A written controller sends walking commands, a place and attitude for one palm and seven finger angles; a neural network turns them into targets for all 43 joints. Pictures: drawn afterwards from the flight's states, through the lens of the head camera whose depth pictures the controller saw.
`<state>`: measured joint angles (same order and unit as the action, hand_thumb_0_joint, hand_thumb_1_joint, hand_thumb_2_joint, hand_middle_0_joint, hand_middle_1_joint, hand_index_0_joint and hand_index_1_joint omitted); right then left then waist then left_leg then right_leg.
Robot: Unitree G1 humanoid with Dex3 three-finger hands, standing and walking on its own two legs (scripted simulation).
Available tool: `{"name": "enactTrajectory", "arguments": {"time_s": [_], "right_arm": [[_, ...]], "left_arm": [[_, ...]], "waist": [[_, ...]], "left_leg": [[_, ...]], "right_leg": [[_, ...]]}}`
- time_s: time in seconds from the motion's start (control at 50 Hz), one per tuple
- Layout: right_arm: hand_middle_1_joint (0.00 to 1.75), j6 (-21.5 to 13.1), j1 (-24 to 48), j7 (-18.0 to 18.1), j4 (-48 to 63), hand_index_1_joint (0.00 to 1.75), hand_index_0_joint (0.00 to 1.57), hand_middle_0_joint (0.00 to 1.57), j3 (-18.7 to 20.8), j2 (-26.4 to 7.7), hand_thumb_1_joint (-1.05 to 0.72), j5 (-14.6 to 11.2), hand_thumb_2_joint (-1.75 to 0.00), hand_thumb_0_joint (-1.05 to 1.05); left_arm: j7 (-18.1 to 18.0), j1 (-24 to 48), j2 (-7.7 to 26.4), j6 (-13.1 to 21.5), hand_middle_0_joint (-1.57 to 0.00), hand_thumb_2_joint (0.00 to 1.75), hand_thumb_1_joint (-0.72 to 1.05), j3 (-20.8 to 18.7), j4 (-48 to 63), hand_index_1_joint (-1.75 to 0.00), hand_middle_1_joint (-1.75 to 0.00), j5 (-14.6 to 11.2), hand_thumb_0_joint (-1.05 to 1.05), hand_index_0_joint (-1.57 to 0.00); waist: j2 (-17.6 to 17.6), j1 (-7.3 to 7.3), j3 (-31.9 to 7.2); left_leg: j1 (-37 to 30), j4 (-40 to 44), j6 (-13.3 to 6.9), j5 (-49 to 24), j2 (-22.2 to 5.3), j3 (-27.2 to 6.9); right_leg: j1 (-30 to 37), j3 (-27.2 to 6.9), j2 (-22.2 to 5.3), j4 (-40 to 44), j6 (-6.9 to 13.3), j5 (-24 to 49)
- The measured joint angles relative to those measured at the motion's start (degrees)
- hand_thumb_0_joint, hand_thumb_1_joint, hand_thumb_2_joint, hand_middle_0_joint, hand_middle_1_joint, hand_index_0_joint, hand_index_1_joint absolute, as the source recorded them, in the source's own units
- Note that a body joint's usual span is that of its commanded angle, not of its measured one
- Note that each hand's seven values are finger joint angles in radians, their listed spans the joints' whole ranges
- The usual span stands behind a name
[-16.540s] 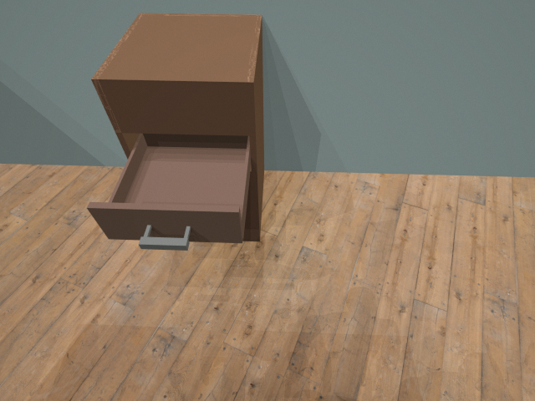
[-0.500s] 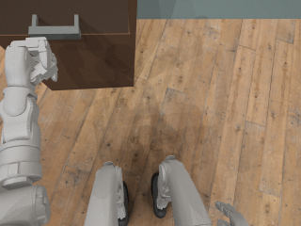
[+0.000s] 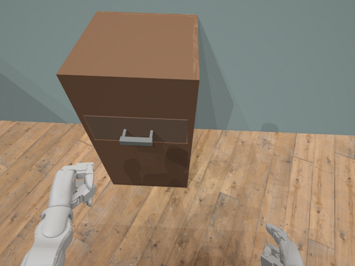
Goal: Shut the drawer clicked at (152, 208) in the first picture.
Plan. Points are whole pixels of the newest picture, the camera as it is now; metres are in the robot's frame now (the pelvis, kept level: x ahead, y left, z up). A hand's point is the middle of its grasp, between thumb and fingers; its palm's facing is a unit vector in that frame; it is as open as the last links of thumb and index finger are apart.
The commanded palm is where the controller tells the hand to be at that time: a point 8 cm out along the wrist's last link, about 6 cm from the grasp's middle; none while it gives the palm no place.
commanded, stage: draw the hand back to the body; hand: left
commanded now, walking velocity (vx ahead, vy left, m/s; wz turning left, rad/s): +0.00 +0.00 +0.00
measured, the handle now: (137, 136) +0.59 +0.18 -0.20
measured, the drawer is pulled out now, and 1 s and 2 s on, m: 0.00 0.00 0.00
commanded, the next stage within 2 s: step back with the hand held close in 0.66 s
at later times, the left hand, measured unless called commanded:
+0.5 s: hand (9, 187) +0.20 +0.23 +0.21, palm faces +0.40 -0.82 -0.41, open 3.3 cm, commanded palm +0.15 +0.27 +0.22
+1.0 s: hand (19, 191) +0.20 +0.22 +0.21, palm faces +0.38 -0.81 -0.45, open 3.3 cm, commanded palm +0.13 +0.26 +0.22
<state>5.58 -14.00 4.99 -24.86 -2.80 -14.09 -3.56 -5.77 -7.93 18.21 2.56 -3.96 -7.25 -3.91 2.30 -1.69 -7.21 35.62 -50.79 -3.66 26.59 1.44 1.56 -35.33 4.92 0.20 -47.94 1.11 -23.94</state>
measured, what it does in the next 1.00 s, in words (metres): stands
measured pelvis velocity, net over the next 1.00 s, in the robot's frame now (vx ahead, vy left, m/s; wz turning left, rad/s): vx -0.01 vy -0.02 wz -0.01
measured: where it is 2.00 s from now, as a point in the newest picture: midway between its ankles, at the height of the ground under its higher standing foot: outside the picture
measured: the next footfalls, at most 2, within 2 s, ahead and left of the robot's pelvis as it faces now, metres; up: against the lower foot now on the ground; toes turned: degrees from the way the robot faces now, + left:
none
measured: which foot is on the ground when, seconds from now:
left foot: down 0.00-1.00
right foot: down 0.00-1.00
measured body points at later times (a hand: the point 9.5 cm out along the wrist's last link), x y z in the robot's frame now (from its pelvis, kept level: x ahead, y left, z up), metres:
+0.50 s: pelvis +0.02 -0.01 +0.04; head +0.00 -0.04 +0.49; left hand +0.17 +0.27 +0.24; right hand +0.22 -0.23 -0.03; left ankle -0.02 +0.07 -0.70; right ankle +0.00 -0.11 -0.70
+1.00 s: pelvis -0.01 -0.02 +0.04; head +0.00 -0.05 +0.49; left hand +0.17 +0.26 +0.23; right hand +0.16 -0.27 -0.05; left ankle -0.02 +0.07 -0.70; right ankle +0.00 -0.11 -0.70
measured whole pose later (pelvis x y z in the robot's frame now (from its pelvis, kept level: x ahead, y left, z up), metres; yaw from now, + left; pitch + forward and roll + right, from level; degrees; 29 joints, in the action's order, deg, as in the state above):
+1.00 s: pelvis -0.01 -0.02 +0.04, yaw +0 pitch +0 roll -1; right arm -2.8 -11.4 3.1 -34.4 0.2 -14.6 -1.2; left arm -7.5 -31.7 19.9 11.1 -20.1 24.6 -3.6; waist 4.6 -1.0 -0.2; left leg 11.8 -28.0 -1.8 16.0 0.5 1.4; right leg -11.7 4.3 2.1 -25.1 2.5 -13.2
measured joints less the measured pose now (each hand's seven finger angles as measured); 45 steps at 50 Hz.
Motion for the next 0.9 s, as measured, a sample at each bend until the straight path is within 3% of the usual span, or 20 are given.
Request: {"name": "enactTrajectory", "arguments": {"time_s": [0.12,0.26,0.42,0.54,0.6,0.68,0.8,0.9], "right_arm": [[0.30,-2.67,-0.33,0.64,-3.36,0.30,0.20,0.20,-1.57,0.97,-0.90,0.12,-0.89,0.01],[0.30,-5.63,0.58,-0.81,-5.07,0.30,0.20,0.20,-1.60,1.34,-0.90,0.64,-0.89,0.01],[0.30,-8.82,1.24,-1.35,-6.20,0.30,0.20,0.20,-0.32,0.50,-0.90,1.30,-0.89,0.01],[0.30,-11.28,1.95,-1.79,-7.43,0.30,0.20,0.20,0.65,-0.13,-0.90,1.57,-0.89,0.01],[0.30,-10.68,3.10,-1.73,-7.83,0.30,0.20,0.20,0.84,0.28,-0.90,1.43,-0.89,0.01],[0.30,-10.11,3.42,-1.47,-7.97,0.30,0.20,0.20,0.74,0.87,-0.90,1.59,-0.89,0.01],[0.30,-12.00,0.79,-0.93,-9.16,0.30,0.20,0.20,0.48,0.73,-0.90,2.07,-0.89,0.01],[0.30,-10.65,1.05,-1.33,-9.48,0.30,0.20,0.20,1.57,0.44,-0.90,2.46,-0.89,0.01]], "left_arm": [[-3.10,-2.47,0.70,-2.30,-1.40,0.89,0.90,-1.64,6.77,-1.60,-1.60,0.14,0.02,-1.40],[-1.30,-12.94,0.03,-2.07,-1.39,0.90,0.90,-2.87,19.26,-1.60,-1.60,-0.74,0.02,-1.40],[-0.92,-21.17,2.41,-1.95,-1.40,0.89,0.90,-9.35,30.77,-1.60,-1.60,-1.29,0.02,-1.40],[-1.19,-24.54,3.09,1.10,-1.40,0.89,0.90,-13.36,38.95,-1.60,-1.60,-1.39,0.02,-1.40],[-0.94,-23.80,1.83,2.45,-1.40,0.90,0.90,-13.84,37.03,-1.60,-1.60,-1.47,0.01,-1.41],[-0.62,-22.45,-0.03,1.54,-1.40,0.90,0.90,-12.54,32.31,-1.60,-1.60,-1.25,0.01,-1.41],[-1.05,-24.69,0.30,0.59,-1.40,0.89,0.89,-10.21,34.43,-1.60,-1.60,-0.75,0.02,-1.41],[-1.50,-22.91,2.40,6.25,-1.40,0.89,0.89,-15.19,34.77,-1.60,-1.60,0.13,0.02,-1.41]], "waist": [[1.31,1.71,1.89],[2.60,2.04,3.01],[2.06,3.97,4.46],[2.98,5.26,4.46],[3.15,5.20,5.36],[2.51,4.97,6.85],[2.13,4.66,6.10],[2.76,2.82,5.59]], "left_leg": [[-10.22,7.90,-0.03,-2.58,0.70,-0.33],[-20.06,16.09,0.02,-5.12,0.92,0.29],[-25.88,20.70,0.73,-6.94,0.47,-0.28],[-28.14,22.33,1.05,-7.82,0.33,-0.53],[-28.22,22.22,1.28,-8.14,0.08,-0.66],[-27.79,22.22,1.70,-8.76,-0.26,-0.69],[-28.54,22.56,2.22,-8.84,-0.75,-0.60],[-25.69,20.75,2.40,-8.57,-1.69,-1.30]], "right_leg": [[10.25,0.04,-0.31,7.60,-0.31,2.22],[19.40,-0.88,-0.18,14.86,-0.52,4.54],[25.42,-0.46,0.48,19.69,0.13,6.30],[27.65,-0.24,0.68,21.17,0.47,7.01],[27.78,-0.08,0.91,21.12,0.76,7.29],[27.19,0.00,1.22,20.84,1.28,7.75],[27.83,-0.11,1.74,21.14,1.83,7.85],[26.51,0.48,2.73,22.48,2.13,9.07]]}}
